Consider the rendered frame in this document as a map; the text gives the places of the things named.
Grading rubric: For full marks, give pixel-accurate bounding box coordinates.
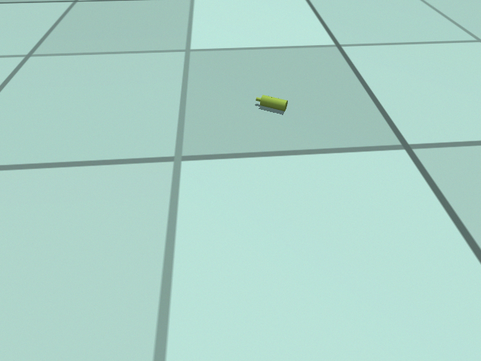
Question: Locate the bottle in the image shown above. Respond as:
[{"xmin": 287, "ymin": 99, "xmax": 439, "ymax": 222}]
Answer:
[{"xmin": 256, "ymin": 95, "xmax": 288, "ymax": 111}]

